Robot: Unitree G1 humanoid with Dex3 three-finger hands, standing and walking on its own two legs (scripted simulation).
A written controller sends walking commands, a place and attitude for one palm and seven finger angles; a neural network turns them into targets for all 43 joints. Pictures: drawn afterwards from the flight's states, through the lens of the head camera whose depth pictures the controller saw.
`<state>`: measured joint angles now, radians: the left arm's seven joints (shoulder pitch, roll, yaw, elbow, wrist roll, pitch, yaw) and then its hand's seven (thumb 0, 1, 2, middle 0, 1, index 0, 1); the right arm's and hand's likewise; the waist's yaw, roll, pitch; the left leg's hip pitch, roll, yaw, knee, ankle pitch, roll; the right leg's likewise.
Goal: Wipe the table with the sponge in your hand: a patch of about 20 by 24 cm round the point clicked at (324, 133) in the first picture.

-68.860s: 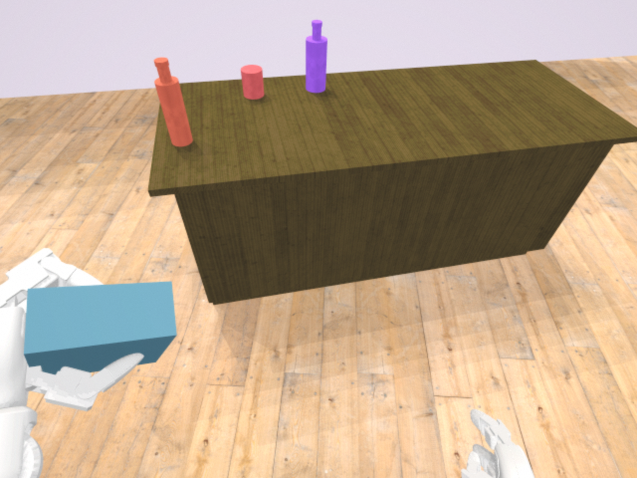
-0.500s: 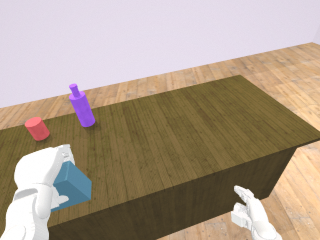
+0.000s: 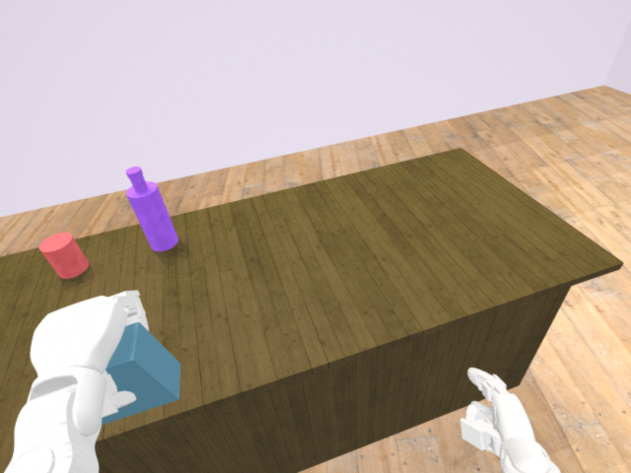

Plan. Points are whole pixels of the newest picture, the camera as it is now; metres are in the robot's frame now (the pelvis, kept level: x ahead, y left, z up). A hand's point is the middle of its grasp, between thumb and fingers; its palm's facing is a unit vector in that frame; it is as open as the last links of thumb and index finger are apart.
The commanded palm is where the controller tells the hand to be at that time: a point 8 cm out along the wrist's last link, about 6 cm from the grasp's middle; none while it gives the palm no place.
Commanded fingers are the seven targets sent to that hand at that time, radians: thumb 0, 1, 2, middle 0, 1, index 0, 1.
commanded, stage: step back with the hand held close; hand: left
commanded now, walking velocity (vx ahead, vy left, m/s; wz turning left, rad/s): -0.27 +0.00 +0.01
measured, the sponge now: (123, 382) +0.18 +0.29 +0.05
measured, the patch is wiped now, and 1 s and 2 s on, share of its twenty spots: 0.95 0.95 0.95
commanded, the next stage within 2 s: stop stepping back and stand still in 1.34 s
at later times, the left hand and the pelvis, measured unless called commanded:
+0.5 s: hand (90, 349) +0.17 +0.28 +0.15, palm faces +0.33 -0.84 -0.42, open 9.4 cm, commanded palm +0.12 +0.32 +0.17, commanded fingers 0.00 0.10 1.30 -1.20 -1.60 -1.20 -1.60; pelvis -0.04 +0.04 -0.01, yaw +1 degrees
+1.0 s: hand out of the picture +0.10 +0.32 +0.16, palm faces +0.48 -0.78 -0.40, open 9.4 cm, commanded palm +0.04 +0.34 +0.17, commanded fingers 0.00 0.10 1.30 -1.20 -1.60 -1.20 -1.60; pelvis -0.10 +0.05 -0.02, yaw +3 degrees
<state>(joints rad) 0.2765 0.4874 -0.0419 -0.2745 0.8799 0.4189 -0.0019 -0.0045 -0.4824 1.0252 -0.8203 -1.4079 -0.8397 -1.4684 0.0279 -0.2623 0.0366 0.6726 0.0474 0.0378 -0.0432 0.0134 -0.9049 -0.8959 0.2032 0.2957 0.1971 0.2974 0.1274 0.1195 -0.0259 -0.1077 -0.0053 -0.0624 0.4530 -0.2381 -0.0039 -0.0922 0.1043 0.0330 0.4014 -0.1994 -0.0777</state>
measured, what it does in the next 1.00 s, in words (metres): walks backwards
